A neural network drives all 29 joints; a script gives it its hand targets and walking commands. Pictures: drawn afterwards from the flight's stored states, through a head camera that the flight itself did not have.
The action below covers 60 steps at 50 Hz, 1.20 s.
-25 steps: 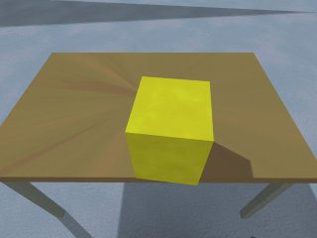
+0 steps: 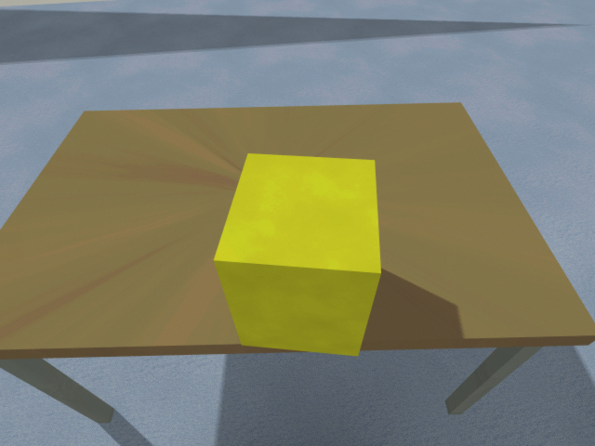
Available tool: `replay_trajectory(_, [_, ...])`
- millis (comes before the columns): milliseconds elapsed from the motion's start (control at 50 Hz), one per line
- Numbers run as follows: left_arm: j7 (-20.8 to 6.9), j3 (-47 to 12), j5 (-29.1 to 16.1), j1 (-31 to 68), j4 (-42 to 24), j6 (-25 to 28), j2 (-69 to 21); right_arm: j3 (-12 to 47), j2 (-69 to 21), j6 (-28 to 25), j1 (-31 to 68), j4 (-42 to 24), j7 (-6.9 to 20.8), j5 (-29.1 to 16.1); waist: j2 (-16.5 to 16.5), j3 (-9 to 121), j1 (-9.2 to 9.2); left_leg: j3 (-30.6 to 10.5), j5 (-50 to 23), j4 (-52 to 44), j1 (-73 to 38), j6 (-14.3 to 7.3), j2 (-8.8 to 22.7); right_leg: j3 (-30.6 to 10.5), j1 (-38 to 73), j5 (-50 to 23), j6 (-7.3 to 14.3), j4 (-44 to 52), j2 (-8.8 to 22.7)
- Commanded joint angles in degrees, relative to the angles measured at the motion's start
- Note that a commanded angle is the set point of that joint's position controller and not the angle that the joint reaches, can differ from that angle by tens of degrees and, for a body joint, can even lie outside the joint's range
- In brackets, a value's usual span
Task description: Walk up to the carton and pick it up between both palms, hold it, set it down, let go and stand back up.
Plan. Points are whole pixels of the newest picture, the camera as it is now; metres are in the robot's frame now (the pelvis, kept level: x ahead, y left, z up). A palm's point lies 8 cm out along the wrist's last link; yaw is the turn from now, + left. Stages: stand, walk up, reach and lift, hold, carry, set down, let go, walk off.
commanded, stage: walk up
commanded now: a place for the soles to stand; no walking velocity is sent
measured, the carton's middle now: (304, 257) +0.41 +0.00 +0.00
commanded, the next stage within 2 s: reach and lift in 0.82 s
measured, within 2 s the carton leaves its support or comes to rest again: neither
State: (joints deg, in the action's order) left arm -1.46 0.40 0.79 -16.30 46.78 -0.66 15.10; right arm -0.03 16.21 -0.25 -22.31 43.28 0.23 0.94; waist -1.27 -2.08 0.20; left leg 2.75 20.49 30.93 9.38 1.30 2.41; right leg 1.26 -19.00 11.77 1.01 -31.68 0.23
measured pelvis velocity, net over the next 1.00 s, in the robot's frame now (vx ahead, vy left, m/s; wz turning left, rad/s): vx -0.01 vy -0.01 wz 0.02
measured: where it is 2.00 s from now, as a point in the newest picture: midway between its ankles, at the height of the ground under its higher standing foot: outside the picture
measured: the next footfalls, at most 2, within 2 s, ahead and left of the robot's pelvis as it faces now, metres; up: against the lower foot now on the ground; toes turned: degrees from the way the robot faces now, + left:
none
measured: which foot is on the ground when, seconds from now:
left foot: down 0.00-1.00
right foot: down 0.00-1.00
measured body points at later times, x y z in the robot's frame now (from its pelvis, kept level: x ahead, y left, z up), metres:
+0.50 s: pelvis +0.01 -0.01 +0.00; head +0.02 -0.02 +0.45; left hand +0.11 +0.26 -0.12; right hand +0.07 -0.27 -0.13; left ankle -0.04 +0.13 -0.73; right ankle +0.06 -0.11 -0.73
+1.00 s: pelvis -0.01 -0.01 -0.02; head +0.04 -0.02 +0.43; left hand +0.15 +0.25 -0.12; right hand +0.13 -0.29 -0.13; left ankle -0.04 +0.13 -0.73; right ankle +0.06 -0.11 -0.73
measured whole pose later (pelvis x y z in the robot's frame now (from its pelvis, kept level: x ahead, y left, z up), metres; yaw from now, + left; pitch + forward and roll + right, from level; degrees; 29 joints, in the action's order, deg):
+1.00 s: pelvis -0.01 -0.01 -0.02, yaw +1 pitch -1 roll +0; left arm 0.2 1.5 2.0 -4.7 30.7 -23.0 15.6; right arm -7.7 15.4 -5.3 -6.1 46.8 2.5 3.0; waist -0.9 -8.3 1.2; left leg 0.9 25.3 42.6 15.9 2.8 3.9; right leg 3.0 -24.3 15.5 2.0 -41.1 -0.5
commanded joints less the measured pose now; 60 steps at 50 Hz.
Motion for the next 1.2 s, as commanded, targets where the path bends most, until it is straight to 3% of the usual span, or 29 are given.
replay_trajectory(0, [0.7,2.4,-0.1,0.7,-4.9,1.4,8.6,-2.1,7.0,-1.7,-2.5,-4.6,-0.6,-0.1,3.5,1.1,0.14,-3.6,-2.9,-5.4,3.7,-3.3,3.0,-9.2,3.8,-2.8,2.9,7.2,5.9])
replay_trajectory(100, [0.9,2.1,-0.1,0.3,-5.1,1.1,8.3,-2.2,7.1,-1.6,-3.1,-4.5,-1.0,-0.1,2.5,3.0,0.08,-3.7,-8.2,-5.1,2.0,-3.1,3.6,-7.7,5.8,-10.7,3.0,4.9,5.5])
replay_trajectory(180, [0.9,2.0,0.0,0.4,-5.3,0.8,8.2,-2.2,7.4,-1.3,-2.7,-4.7,-1.1,0.0,1.5,2.7,-0.03,-3.7,-10.0,-5.1,2.1,-3.1,4.3,-6.9,6.2,-12.7,3.0,3.9,5.1])
replay_trajectory(500, [0.4,2.2,0.0,2.2,-5.6,0.5,8.6,-2.6,8.0,-1.1,-1.3,-5.2,-0.8,0.0,1.4,0.3,-0.25,-4.0,-4.4,-6.6,3.9,-3.5,4.6,-7.3,5.0,-4.8,2.6,5.2,4.5])
replay_trajectory(800, [0.5,2.3,0.1,1.5,-5.5,0.5,8.9,-2.6,8.2,-1.1,-2.1,-4.8,-0.8,0.1,1.4,0.4,-0.16,-4.0,-4.2,-6.8,3.5,-3.5,4.6,-7.4,4.9,-4.1,2.7,5.4,4.4])
replay_trajectory(820, [1.3,3.7,-0.9,28.9,-14.7,-8.8,9.4,-9.7,4.7,-8.2,31.7,-3.9,0.5,6.9,-0.2,1.1,0.06,1.5,5.4,1.0,22.3,-0.5,1.4,0.7,4.4,8.5,1.6,-1.9,1.3])
replay_trajectory(840, [2.8,2.0,0.1,24.0,-17.2,-13.8,8.1,-12.0,6.3,-9.3,27.2,-2.6,2.4,7.0,0.3,-2.7,0.5,2.9,11.2,-1.3,27.7,-1.2,2.0,2.5,8.7,11.8,1.0,-4.4,-0.4])
replay_trajectory(860, [2.9,2.4,0.4,22.5,-19.9,-17.2,8.6,-12.4,7.2,-8.8,24.9,-2.5,3.3,5.8,0.9,0.9,-0.03,2.1,8.5,0.9,27.2,-1.8,1.7,1.6,9.3,8.8,1.7,-6.2,0.8])
replay_trajectory(900, [2.6,2.5,1.1,18.7,-25.0,-22.1,7.9,-11.7,8.8,-7.8,20.1,-3.8,2.9,3.3,2.2,6.7,1.18,1.9,1.0,3.9,19.2,-1.1,1.4,1.0,9.3,1.9,0.8,-5.6,1.1])
replay_trajectory(920, [2.2,2.9,1.5,15.2,-26.6,-23.4,7.7,-10.6,9.0,-7.4,16.3,-3.9,2.3,1.6,2.3,9.4,1.52,2.1,-4.9,4.6,14.1,-0.5,0.8,0.8,12.0,-5.5,0.5,-4.7,0.5])
replay_trajectory(960, [1.5,4.1,2.2,10.7,-27.9,-24.2,7.1,-9.5,9.6,-7.2,12.1,-3.1,1.1,0.0,2.1,11.9,2.7,2.3,-14.1,4.6,8.7,0.6,-0.5,0.7,16.0,-19.2,-0.4,-3.8,-0.7])
replay_trajectory(1000, [1.1,5.7,2.9,7.7,-27.3,-23.5,6.9,-7.2,8.3,-7.3,9.8,-2.6,0.4,-0.4,3.0,11.0,2.56,2.8,-15.8,2.6,7.9,1.3,-1.9,0.4,19.1,-24.5,-1.4,-2.1,-1.2])
replay_trajectory(1040, [1.1,6.9,3.3,7.8,-25.5,-22.4,6.4,-5.4,6.4,-7.1,9.9,-2.2,0.2,-0.3,3.6,6.9,1.61,3.0,-12.1,-0.4,9.0,1.0,-2.3,-0.4,20.9,-20.6,-1.9,0.4,-1.0])
replay_trajectory(1100, [1.3,6.8,3.8,11.1,-23.7,-20.8,5.7,-4.4,2.9,-6.6,12.0,-4.0,0.7,0.6,2.7,-0.4,0.31,3.4,-3.4,-5.4,11.9,-0.5,-1.8,-1.3,21.8,-7.0,-1.7,4.0,-0.7])
replay_trajectory(1140, [1.4,6.2,3.9,13.1,-23.2,-19.6,5.6,-4.8,1.4,-6.1,13.2,-7.0,0.9,1.4,0.6,-3.0,-0.03,3.9,1.8,-9.1,16.0,-2.1,-0.9,-1.3,24.6,-1.4,-1.6,4.2,-1.3])
replay_trajectory(1180, [1.7,5.6,3.6,14.0,-23.4,-17.9,5.7,-5.9,0.9,-6.1,13.8,-10.3,1.1,2.0,-2.2,-3.4,-0.14,4.6,5.2,-12.7,22.2,-3.4,0.3,-0.5,29.8,-1.5,-1.8,2.5,-2.6])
